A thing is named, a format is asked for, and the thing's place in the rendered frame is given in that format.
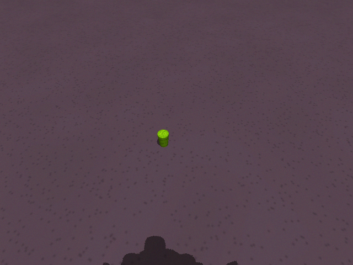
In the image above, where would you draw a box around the cup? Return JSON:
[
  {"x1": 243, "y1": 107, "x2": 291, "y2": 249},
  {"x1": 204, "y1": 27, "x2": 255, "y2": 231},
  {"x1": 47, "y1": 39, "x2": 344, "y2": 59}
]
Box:
[{"x1": 157, "y1": 130, "x2": 169, "y2": 147}]

